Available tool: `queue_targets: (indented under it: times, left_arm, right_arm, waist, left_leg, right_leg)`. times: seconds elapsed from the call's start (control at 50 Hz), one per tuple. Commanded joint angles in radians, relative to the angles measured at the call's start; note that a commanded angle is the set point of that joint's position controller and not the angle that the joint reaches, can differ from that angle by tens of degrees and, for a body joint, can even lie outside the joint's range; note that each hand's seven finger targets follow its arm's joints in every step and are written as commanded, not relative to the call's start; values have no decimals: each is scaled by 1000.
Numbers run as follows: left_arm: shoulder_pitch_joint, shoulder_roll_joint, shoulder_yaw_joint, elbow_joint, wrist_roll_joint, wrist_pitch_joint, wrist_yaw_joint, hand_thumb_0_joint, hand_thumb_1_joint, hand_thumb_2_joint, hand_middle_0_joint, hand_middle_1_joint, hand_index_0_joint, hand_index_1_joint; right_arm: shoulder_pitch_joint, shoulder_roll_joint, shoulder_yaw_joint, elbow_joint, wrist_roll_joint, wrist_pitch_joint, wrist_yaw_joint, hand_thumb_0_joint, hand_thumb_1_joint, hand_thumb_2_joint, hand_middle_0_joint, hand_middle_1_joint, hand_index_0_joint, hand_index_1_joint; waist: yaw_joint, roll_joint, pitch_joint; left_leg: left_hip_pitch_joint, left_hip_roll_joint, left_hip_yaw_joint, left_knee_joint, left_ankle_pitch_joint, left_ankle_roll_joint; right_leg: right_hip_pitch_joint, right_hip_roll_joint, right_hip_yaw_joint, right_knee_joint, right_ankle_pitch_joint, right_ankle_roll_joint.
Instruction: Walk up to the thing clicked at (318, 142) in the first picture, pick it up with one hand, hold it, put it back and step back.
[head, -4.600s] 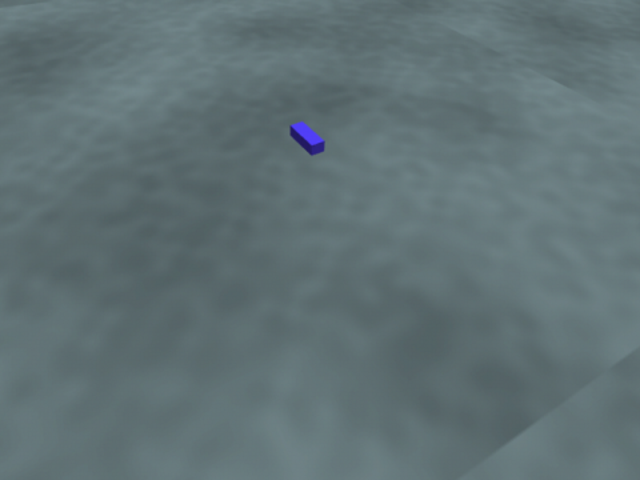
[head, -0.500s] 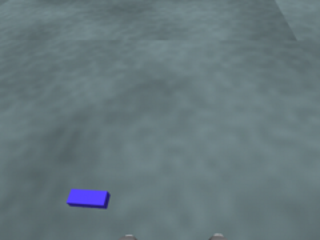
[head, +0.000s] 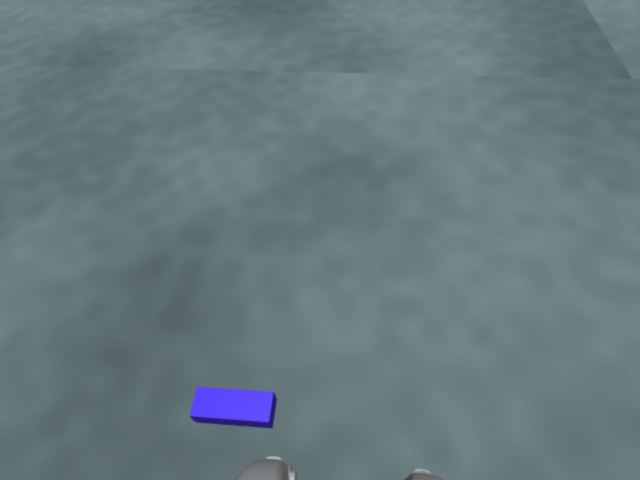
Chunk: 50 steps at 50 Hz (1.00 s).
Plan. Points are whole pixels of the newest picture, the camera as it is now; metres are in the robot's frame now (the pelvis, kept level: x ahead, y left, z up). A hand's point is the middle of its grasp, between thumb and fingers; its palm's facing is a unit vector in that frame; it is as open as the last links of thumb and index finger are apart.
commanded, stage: walk up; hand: left
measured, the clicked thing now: (234, 407) +0.42 +0.30 -0.70
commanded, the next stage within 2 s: none
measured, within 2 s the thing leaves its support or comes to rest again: neither
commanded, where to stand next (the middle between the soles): +0.08 -0.01 m, yaw -4 degrees
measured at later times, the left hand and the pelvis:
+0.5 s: hand out of the picture +0.17 +0.32 -0.15, palm faces -0.11 -0.93 -0.36, open 7.4 cm; pelvis +0.03 +0.06 +0.01, yaw -5 degrees
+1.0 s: hand out of the picture +0.15 +0.26 -0.12, palm faces -0.08 -0.94 -0.34, open 7.4 cm; pelvis +0.02 +0.02 +0.03, yaw -4 degrees
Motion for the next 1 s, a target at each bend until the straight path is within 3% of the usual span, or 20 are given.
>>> queue_targets:
  times: [0.0,0.02,0.04,0.06,0.08,0.12,0.2,0.3,0.36,0.46,0.5,0.52,0.54,0.56,0.62,0.66,0.68,0.7,0.78,0.98]
  left_arm:
    - [-113,289,80,-74,4,5,-25,0,900,900,-200,-300,-200,-300]
    - [-92,231,65,-57,1,23,-31,0,900,900,-200,-300,-200,-300]
    - [-66,156,44,-48,-15,36,-34,0,900,900,-200,-300,-200,-300]
    - [-72,153,42,-64,-25,41,-30,0,900,900,-200,-300,-200,-300]
    - [-135,243,59,-34,-12,41,-24,0,900,900,-200,-300,-200,-300]
    - [-103,227,64,19,-34,40,-32,0,900,900,-200,-300,-200,-300]
    - [-97,216,69,54,-28,64,-53,0,900,900,-200,-300,-200,-300]
    - [-169,198,74,10,-16,92,-67,0,900,900,-200,-300,-200,-300]
    - [-183,189,74,-2,-14,97,-74,0,900,900,-200,-300,-200,-300]
    - [-159,165,71,12,-23,85,-85,0,900,900,-200,-300,-200,-300]
    - [-120,217,86,39,-11,65,-80,0,900,900,-200,-300,-200,-300]
    - [-115,284,102,31,0,55,-76,0,900,900,-200,-300,-200,-300]
    - [-160,291,93,27,-21,60,-77,0,900,900,-200,-300,-200,-300]
    - [-219,274,82,8,-19,60,-82,0,900,900,-200,-300,-200,-300]
    - [-309,228,61,6,-18,70,-81,0,900,900,-200,-300,-200,-300]
    - [-288,179,52,24,-28,82,-88,0,900,900,-200,-300,-200,-300]
    - [-256,201,60,46,-25,86,-84,0,900,900,-200,-300,-200,-300]
    - [-238,190,58,59,-22,79,-86,0,900,900,-200,-300,-200,-300]
    - [-276,219,64,85,-25,57,-98,0,900,900,-200,-300,-200,-300]
    - [-337,179,44,137,-30,69,-93,0,900,900,-200,-300,-200,-300]
  right_arm:
    - [133,-166,-66,34,26,-55,-29,0,-900,-900,200,300,200,300]
    - [164,-177,-68,59,16,-72,-46,0,-900,-900,200,300,200,300]
    - [156,-218,-67,55,0,-90,-62,0,-900,-900,200,300,200,300]
    - [52,-330,-69,6,7,-103,-67,0,-900,-900,200,300,200,300]
    - [-51,-370,-72,-4,17,-106,-71,0,-900,-900,200,300,200,300]
    - [-79,-282,-42,16,9,-128,-86,0,-900,-900,200,300,200,300]
    - [-31,-276,-40,68,18,-151,-105,0,-900,-900,200,300,200,300]
    - [42,-259,-39,83,21,-161,-138,0,-900,-900,200,300,200,300]
    - [36,-256,-36,69,18,-164,-142,0,-900,-900,200,300,200,300]
    - [-39,-252,-18,50,16,-156,-129,0,-900,-900,200,300,200,300]
    - [-60,-208,5,46,28,-148,-117,0,-900,-900,200,300,200,300]
    - [-38,-171,18,41,36,-148,-114,0,-900,-900,200,300,200,300]
    - [-88,-158,19,52,40,-139,-124,0,-900,-900,200,300,200,300]
    - [-85,-175,10,79,35,-137,-123,0,-900,-900,200,300,200,300]
    - [-2,-172,14,158,30,-148,-105,0,-900,-900,200,300,200,300]
    - [-39,-252,2,157,9,-161,-103,0,-900,-900,200,300,200,300]
    - [-93,-284,0,147,13,-161,-98,0,-900,-900,200,300,200,300]
    - [-130,-264,7,146,11,-160,-96,0,-900,-900,200,300,200,300]
    - [-129,-168,39,185,21,-151,-90,0,-900,-900,200,300,200,300]
    - [-157,-146,48,259,18,-141,-85,0,-900,-900,200,300,200,300]
  waist:
    - [-56,-262,-113]
    - [-78,-145,-130]
    - [-75,10,-114]
    - [-50,118,-78]
    - [-41,41,-10]
    - [-2,-46,-13]
    - [-12,57,-105]
    - [-40,34,-160]
    - [-40,44,-179]
    - [-8,71,-211]
    - [27,-36,-245]
    - [25,-176,-274]
    - [24,-232,-262]
    - [-1,-236,-214]
    - [-60,-228,-137]
    - [-31,-56,-109]
    - [-2,-27,-85]
    - [18,-54,-92]
    - [-17,-155,-124]
    - [-14,-199,-150]
  left_leg:
    - [290,-37,126,-377,131,-17]
    - [351,-53,107,-457,134,-26]
    - [298,37,-97,-588,-7,8]
    - [157,329,-595,-767,-87,160]
    - [8,400,-718,-812,-144,261]
    - [142,279,-444,-674,132,172]
    - [321,276,-325,-568,637,158]
    - [470,263,-259,-507,917,159]
    - [450,274,-234,-501,918,188]
    - [315,215,-117,-449,822,153]
    - [152,140,-25,-348,645,64]
    - [2,62,25,-230,458,5]
    - [77,-15,86,-235,16,-1]
    - [146,-13,67,-221,-54,-1]
    - [252,-2,56,-496,209,16]
    - [221,177,-278,-674,120,103]
    - [146,248,-331,-700,64,156]
    - [137,227,-285,-680,113,147]
    - [182,-2,26,-530,166,1]
    - [322,33,18,-659,333,1]
  right_leg:
    - [-170,-69,129,-161,-266,-130]
    - [-204,-39,87,16,-229,-96]
    - [-230,27,57,206,-172,-59]
    - [-283,111,101,244,-242,-13]
    - [-208,46,178,310,-254,-7]
    - [-225,41,196,288,-159,-4]
    - [-187,36,160,275,-169,-4]
    - [-212,45,160,259,-150,-8]
    - [-156,32,132,203,-145,-4]
    - [81,57,51,-77,-43,-16]
    - [314,31,112,-240,243,-48]
    - [430,-107,350,-259,367,-115]
    - [275,-223,426,-286,385,-239]
    - [170,-231,434,-301,321,-244]
    - [63,-101,247,-229,183,-119]
    - [3,33,131,-59,49,-24]
    - [66,45,101,-50,-82,-24]
    - [111,42,112,-106,-76,-28]
    - [145,-94,318,-363,11,-102]
    - [175,-49,200,-425,64,-41]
